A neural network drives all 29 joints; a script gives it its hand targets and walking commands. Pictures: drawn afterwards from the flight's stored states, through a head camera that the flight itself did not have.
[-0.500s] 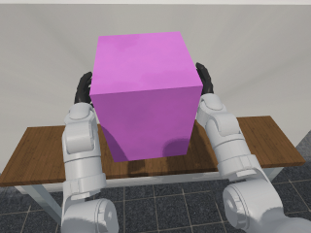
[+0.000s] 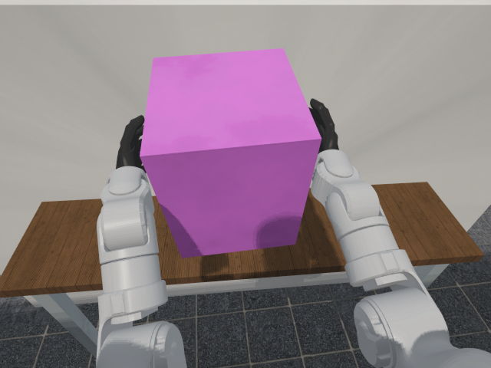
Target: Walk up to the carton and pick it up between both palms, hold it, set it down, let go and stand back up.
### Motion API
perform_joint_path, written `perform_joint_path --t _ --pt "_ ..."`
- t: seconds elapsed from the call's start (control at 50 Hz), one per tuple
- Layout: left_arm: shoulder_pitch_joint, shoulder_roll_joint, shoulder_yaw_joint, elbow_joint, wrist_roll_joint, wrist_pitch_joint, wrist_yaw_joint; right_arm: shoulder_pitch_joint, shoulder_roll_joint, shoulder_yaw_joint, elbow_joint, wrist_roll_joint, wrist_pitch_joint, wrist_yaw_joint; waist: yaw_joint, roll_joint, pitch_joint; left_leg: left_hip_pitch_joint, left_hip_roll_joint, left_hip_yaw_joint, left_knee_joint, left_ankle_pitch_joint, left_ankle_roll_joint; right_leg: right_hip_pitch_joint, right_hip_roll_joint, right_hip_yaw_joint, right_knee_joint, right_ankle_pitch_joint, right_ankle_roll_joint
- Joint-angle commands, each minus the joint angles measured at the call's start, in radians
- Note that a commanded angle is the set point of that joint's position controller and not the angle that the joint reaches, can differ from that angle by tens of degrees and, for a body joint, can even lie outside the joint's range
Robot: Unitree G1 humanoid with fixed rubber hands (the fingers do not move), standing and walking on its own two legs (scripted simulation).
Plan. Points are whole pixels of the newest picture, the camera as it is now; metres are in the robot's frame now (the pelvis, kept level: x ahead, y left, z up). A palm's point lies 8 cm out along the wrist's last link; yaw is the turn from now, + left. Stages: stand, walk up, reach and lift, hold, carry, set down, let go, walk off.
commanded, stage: hold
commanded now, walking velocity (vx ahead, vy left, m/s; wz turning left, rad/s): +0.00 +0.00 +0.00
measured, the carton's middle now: (229, 158) +0.39 +0.00 +0.17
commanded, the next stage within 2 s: set down in 0.74 s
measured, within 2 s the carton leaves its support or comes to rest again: neither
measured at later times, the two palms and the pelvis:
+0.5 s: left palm (133, 170) +0.36 +0.15 +0.19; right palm (324, 151) +0.36 -0.14 +0.20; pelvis +0.00 +0.00 +0.00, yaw +0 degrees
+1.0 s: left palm (131, 163) +0.37 +0.15 +0.20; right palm (322, 149) +0.36 -0.14 +0.20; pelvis +0.00 +0.00 +0.00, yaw +0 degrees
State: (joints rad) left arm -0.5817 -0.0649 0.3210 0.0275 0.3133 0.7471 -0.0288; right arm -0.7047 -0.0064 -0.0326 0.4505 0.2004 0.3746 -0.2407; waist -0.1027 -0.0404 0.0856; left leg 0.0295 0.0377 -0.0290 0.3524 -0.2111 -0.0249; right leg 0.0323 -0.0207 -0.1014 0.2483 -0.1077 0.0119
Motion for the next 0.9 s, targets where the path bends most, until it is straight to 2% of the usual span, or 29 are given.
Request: perform_joint_path --t 0.0,0.06,0.14,0.2,0.22,0.32,0.36,0.48,0.5,0.54,0.58,0.64,0.72,0.74,0.8,0.84,0.88 --pt "-0.699 -0.492 -0.529 -0.092 -0.146 -0.063 -0.138 -0.728 0.518 0.394 -0.304 0.075 -0.074 0.112 -0.005 0.084 -0.450 0.005 -0.089 0.053 -0.034 0.314 -0.019 0.197 0.083 0.001 0.017 0.169 0.021" --pt "-0.706 -0.485 -0.510 -0.081 -0.135 -0.058 -0.150 -0.731 0.521 0.381 -0.275 0.067 -0.071 0.115 -0.006 0.070 -0.423 -0.022 -0.089 0.061 -0.050 0.270 -0.009 0.201 0.081 0.001 0.018 0.143 0.024" --pt "-0.729 -0.508 -0.540 -0.106 -0.161 -0.066 -0.145 -0.773 0.533 0.395 -0.333 0.078 -0.087 0.116 -0.013 0.075 -0.499 0.011 -0.089 0.059 -0.031 0.328 -0.017 0.211 0.087 -0.003 0.021 0.184 0.023" --pt "-0.716 -0.503 -0.540 -0.113 -0.157 -0.067 -0.139 -0.748 0.535 0.405 -0.333 0.083 -0.083 0.113 -0.007 0.090 -0.505 0.020 -0.088 0.054 -0.023 0.349 -0.020 0.212 0.086 0.001 0.026 0.202 0.021" --pt "-0.714 -0.500 -0.539 -0.108 -0.160 -0.068 -0.140 -0.750 0.533 0.404 -0.334 0.081 -0.084 0.113 -0.006 0.077 -0.504 0.016 -0.087 0.054 -0.024 0.351 -0.019 0.214 0.087 0.000 0.025 0.205 0.023" --pt "-0.716 -0.497 -0.522 -0.087 -0.146 -0.063 -0.142 -0.749 0.531 0.389 -0.304 0.074 -0.081 0.115 -0.007 0.081 -0.472 -0.001 -0.089 0.061 -0.038 0.296 -0.011 0.206 0.081 0.002 0.019 0.169 0.022" --pt "-0.713 -0.490 -0.508 -0.073 -0.143 -0.063 -0.145 -0.759 0.537 0.393 -0.306 0.068 -0.079 0.113 0.002 0.060 -0.457 -0.019 -0.093 0.062 -0.044 0.272 -0.002 0.206 0.077 0.003 0.016 0.158 0.026" --pt "-0.754 -0.499 -0.507 -0.053 -0.142 -0.070 -0.145 -0.767 0.541 0.367 -0.258 0.055 -0.082 0.122 -0.008 0.072 -0.451 -0.032 -0.089 0.061 -0.054 0.227 -0.005 0.192 0.078 0.000 0.014 0.109 0.019" --pt "-0.752 -0.495 -0.507 -0.062 -0.149 -0.073 -0.147 -0.777 0.550 0.376 -0.278 0.058 -0.089 0.122 0.001 0.065 -0.474 -0.032 -0.089 0.064 -0.051 0.240 -0.003 0.203 0.077 -0.001 0.020 0.128 0.021" --pt "-0.757 -0.510 -0.527 -0.065 -0.154 -0.075 -0.143 -0.777 0.542 0.371 -0.276 0.059 -0.091 0.120 -0.014 0.084 -0.493 -0.008 -0.088 0.061 -0.040 0.271 -0.013 0.203 0.081 -0.002 0.019 0.140 0.021" --pt "-0.765 -0.511 -0.523 -0.075 -0.155 -0.080 -0.137 -0.775 0.546 0.374 -0.268 0.064 -0.093 0.123 -0.008 0.088 -0.498 0.000 -0.087 0.057 -0.035 0.287 -0.014 0.199 0.082 -0.003 0.020 0.147 0.020" --pt "-0.763 -0.502 -0.510 -0.047 -0.148 -0.077 -0.140 -0.776 0.538 0.364 -0.243 0.052 -0.089 0.122 -0.011 0.076 -0.464 -0.014 -0.087 0.059 -0.046 0.251 -0.009 0.186 0.081 -0.005 0.016 0.116 0.021" --pt "-0.754 -0.503 -0.512 -0.057 -0.148 -0.081 -0.140 -0.774 0.548 0.372 -0.261 0.059 -0.095 0.123 -0.005 0.074 -0.484 -0.011 -0.089 0.062 -0.045 0.273 -0.007 0.204 0.081 -0.003 0.020 0.145 0.022" --pt "-0.726 -0.476 -0.527 -0.102 -0.152 -0.088 -0.145 -0.763 0.534 0.390 -0.307 0.059 -0.114 0.120 0.000 0.054 -0.508 -0.020 -0.104 0.077 -0.028 0.324 0.002 0.259 0.081 -0.001 0.033 0.220 0.022" --pt "-0.736 -0.483 -0.504 -0.063 -0.141 -0.108 -0.152 -0.795 0.526 0.381 -0.316 0.034 -0.144 0.121 0.002 0.047 -0.515 -0.016 -0.104 0.074 -0.034 0.315 0.001 0.265 0.073 -0.006 0.027 0.228 0.024" --pt "-0.748 -0.477 -0.497 -0.069 -0.127 -0.131 -0.159 -0.759 0.524 0.357 -0.280 0.000 -0.172 0.127 -0.015 0.068 -0.493 -0.007 -0.101 0.075 -0.046 0.293 -0.005 0.247 0.070 -0.014 0.022 0.196 0.022" --pt "-0.722 -0.470 -0.459 -0.014 -0.099 -0.157 -0.173 -0.730 0.513 0.308 -0.219 -0.055 -0.214 0.137 -0.013 0.068 -0.448 -0.012 -0.095 0.079 -0.063 0.233 -0.005 0.227 0.063 -0.024 0.005 0.125 0.017"
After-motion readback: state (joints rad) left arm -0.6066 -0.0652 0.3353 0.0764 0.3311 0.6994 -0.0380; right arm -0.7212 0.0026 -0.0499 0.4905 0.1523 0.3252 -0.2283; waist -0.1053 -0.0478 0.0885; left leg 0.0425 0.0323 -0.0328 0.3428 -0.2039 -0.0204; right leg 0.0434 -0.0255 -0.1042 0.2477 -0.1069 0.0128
